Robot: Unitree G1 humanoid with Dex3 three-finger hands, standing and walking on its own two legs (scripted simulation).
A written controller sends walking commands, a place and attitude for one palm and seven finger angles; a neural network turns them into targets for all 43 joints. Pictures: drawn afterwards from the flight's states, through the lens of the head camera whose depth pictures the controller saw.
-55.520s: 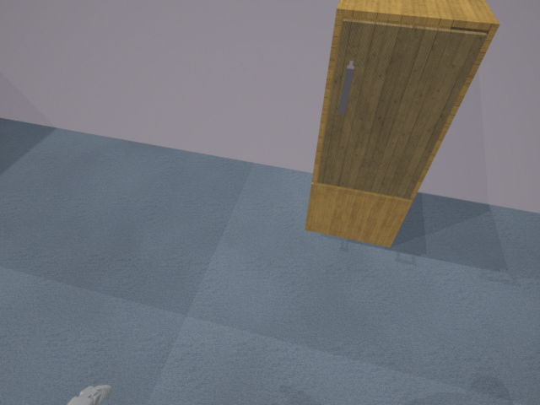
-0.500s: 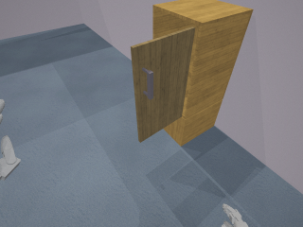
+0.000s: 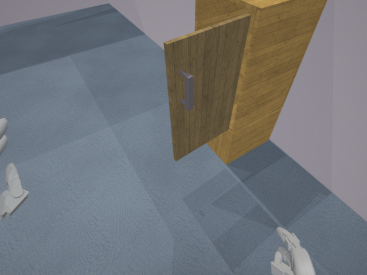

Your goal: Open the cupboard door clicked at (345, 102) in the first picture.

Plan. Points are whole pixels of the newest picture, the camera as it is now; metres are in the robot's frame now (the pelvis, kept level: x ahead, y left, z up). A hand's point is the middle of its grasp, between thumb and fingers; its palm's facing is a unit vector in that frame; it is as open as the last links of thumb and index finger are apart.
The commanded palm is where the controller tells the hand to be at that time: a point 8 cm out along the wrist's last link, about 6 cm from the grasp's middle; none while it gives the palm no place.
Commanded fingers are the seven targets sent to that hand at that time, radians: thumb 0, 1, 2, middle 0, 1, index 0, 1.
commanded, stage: stop stepping back and stand still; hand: left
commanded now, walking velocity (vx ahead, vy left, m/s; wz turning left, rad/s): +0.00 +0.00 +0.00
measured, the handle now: (185, 90) +0.69 +0.03 +0.00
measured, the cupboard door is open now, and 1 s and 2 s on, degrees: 94 94 94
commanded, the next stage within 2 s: let the arm hang, fingers relaxed in 0.04 s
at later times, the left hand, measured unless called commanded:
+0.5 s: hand out of the picture +0.04 +0.20 -0.17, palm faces +0.04 -0.98 -0.19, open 7.0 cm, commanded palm none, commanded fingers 0.00 0.90 0.90 -0.20 -0.30 -0.20 -0.30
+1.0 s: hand out of the picture +0.03 +0.24 -0.15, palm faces +0.03 -0.95 -0.30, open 7.4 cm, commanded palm none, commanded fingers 0.00 0.90 0.90 -0.20 -0.30 -0.20 -0.30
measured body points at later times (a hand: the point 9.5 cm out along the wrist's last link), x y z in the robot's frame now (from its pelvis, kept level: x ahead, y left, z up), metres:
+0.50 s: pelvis -0.01 +0.01 +0.00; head +0.02 +0.03 +0.45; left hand +0.03 +0.25 -0.15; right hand +0.04 -0.23 -0.14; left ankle +0.00 +0.13 -0.73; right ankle +0.03 -0.05 -0.73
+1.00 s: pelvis +0.00 +0.03 +0.01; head +0.01 +0.01 +0.46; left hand +0.03 +0.29 -0.13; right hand +0.00 -0.21 -0.16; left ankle +0.00 +0.13 -0.73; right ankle +0.03 -0.05 -0.73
